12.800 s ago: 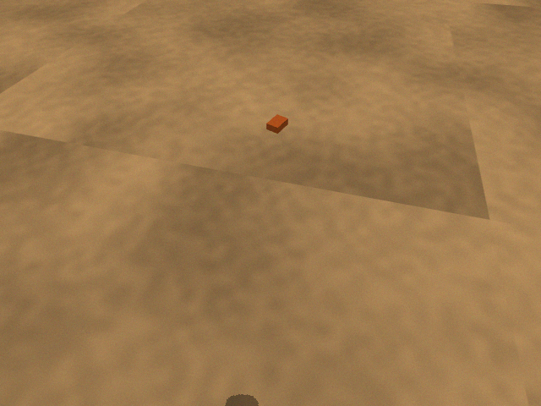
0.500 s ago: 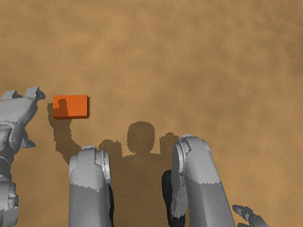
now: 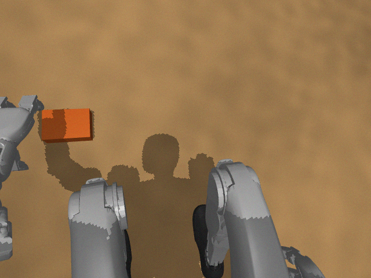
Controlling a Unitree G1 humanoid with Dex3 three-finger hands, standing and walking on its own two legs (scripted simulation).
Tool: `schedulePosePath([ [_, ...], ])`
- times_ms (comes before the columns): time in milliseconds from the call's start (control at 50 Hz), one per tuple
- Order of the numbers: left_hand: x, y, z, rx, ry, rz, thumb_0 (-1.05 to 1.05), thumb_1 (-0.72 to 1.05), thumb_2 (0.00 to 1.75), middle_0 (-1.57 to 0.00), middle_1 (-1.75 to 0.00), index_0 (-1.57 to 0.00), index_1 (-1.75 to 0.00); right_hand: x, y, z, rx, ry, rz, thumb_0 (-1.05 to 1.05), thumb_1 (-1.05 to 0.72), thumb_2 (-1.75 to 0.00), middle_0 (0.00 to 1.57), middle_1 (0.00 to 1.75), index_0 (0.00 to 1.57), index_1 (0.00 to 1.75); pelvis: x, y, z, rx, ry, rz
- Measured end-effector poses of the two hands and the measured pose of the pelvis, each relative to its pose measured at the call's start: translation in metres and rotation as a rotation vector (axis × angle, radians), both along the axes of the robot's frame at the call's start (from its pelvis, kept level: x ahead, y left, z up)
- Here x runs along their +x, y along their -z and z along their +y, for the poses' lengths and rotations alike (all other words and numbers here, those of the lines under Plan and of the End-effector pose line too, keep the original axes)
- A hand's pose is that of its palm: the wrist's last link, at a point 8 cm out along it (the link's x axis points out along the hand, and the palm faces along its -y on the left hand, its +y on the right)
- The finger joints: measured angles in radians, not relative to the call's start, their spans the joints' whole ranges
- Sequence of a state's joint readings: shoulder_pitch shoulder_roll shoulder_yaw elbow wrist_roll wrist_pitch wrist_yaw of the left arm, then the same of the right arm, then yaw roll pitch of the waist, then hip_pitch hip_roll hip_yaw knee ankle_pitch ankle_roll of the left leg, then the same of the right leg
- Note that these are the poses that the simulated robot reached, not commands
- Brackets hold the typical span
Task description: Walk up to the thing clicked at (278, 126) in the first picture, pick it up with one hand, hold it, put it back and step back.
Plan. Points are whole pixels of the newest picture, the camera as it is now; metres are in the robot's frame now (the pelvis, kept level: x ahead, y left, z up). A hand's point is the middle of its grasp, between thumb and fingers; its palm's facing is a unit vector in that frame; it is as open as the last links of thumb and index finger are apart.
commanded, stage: rise first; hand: left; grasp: from above
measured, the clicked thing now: (68, 125) +0.49 +0.25 -0.31
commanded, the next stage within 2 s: approach in 0.42 s
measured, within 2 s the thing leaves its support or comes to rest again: neither
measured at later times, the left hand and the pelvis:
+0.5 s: hand (28, 136) +0.43 +0.30 -0.19, palm faces -0.47 -0.06 -0.88, open 14.0 cm; pelvis +0.00 +0.00 -0.01, yaw -1 degrees
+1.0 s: hand (66, 99) +0.52 +0.23 -0.19, palm faces -0.38 +0.01 -0.93, open 14.0 cm; pelvis +0.00 +0.00 -0.02, yaw -2 degrees
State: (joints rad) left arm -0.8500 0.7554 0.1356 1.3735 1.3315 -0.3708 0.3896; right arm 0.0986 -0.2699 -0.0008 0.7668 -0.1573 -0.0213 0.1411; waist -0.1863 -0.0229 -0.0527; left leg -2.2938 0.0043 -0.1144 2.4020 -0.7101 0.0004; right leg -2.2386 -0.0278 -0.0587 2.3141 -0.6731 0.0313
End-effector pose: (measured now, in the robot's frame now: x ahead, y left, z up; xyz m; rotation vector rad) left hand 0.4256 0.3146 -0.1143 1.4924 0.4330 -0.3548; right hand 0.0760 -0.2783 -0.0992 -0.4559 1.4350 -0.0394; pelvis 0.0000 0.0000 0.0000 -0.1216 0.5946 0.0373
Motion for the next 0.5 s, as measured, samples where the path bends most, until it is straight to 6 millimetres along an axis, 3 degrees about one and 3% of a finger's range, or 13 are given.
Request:
schedulePosePath([
  [500,0.015,0.021,-0.008,0.013,-0.029,-0.015,0.00,-0.50,0.99,-0.11,-0.98,-0.10,-0.97,-0.010,0.010,-0.006,-0.003,-0.012,0.047,0.00,-0.92,-0.90,0.20,0.30,0.21,0.30,0.004,0.011,-0.003,0.002,0.010,0.006],
])
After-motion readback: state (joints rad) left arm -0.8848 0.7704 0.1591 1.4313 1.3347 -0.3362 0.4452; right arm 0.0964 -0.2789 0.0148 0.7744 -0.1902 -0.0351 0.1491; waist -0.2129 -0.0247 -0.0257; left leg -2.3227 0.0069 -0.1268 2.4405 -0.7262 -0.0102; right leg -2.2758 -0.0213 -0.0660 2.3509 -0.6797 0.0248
